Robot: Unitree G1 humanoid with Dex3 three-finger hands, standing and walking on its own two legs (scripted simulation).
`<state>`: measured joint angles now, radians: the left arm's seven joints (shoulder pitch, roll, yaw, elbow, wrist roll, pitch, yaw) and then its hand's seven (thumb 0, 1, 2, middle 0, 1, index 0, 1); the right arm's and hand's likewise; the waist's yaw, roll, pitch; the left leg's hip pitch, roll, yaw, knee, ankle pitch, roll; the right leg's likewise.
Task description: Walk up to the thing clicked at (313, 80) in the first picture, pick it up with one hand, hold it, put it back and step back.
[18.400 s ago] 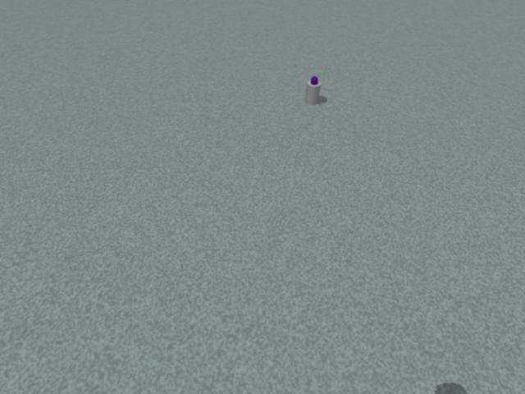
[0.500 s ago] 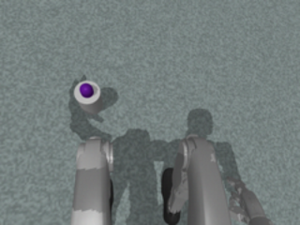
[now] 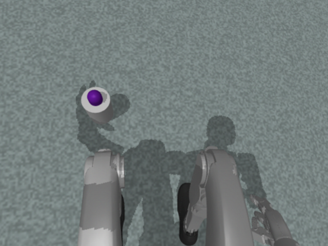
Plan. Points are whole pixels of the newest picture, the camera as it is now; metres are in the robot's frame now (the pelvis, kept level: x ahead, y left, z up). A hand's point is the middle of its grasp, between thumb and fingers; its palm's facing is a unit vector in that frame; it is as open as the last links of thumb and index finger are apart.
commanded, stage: approach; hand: left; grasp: from the side
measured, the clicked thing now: (98, 104) +0.51 +0.20 -0.29
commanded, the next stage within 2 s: close in in 0.48 s
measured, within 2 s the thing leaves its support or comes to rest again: neither
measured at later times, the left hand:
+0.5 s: hand (44, 111) +0.43 +0.31 -0.15, palm faces +0.05 -1.00 +0.01, open 17.5 cm
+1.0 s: hand (80, 112) +0.46 +0.25 -0.24, palm faces +0.10 -1.00 +0.03, open 17.6 cm
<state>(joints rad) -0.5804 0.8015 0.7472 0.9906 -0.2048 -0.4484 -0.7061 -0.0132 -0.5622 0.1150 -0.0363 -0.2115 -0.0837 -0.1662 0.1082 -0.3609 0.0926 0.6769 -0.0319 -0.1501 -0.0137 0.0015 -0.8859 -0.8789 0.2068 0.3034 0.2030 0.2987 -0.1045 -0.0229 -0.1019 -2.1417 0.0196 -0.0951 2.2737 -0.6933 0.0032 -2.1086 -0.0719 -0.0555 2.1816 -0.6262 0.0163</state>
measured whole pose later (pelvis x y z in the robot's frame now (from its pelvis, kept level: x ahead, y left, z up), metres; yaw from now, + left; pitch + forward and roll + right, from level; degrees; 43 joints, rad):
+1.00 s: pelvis -0.02 +0.02 -0.08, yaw -9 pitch +15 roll -16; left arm -0.70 0.87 0.62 1.46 -0.12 -1.00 -0.30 -0.02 -0.61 0.01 -0.04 -0.11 -0.09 -0.07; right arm -0.12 -0.39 0.46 0.58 -0.32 -0.01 0.09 0.00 -0.92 -0.89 0.21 0.30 0.20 0.30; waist -0.28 -0.23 0.27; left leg -2.22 0.02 -0.31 2.63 -0.71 0.01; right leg -2.10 -0.01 -0.21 2.36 -0.55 0.06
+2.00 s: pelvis -0.02 +0.02 -0.08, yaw -11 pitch +14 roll -18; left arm -0.75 0.89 0.47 1.55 -0.07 -1.11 -0.04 -0.01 -0.13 0.38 -0.33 -0.35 -0.35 -0.34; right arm -0.17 -0.38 0.53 0.56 -0.37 0.04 0.13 -0.01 -0.90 -0.89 0.21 0.30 0.20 0.30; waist -0.30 -0.27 0.31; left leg -2.21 0.02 -0.37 2.64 -0.72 0.00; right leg -2.07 0.01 -0.25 2.34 -0.54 0.07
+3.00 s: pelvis -0.01 +0.02 -0.06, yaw -8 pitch +20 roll -17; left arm -0.61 0.71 0.40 1.07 -0.04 -0.82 -0.03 -0.04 -0.55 0.74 -0.68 -0.94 -0.71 -0.95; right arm -0.06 -0.34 0.36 0.57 -0.28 0.05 0.13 -0.01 -0.93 -0.90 0.21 0.30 0.20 0.30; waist -0.23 -0.18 0.18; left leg -2.22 0.01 -0.30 2.54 -0.70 0.01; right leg -2.08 -0.02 -0.21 2.30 -0.57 0.05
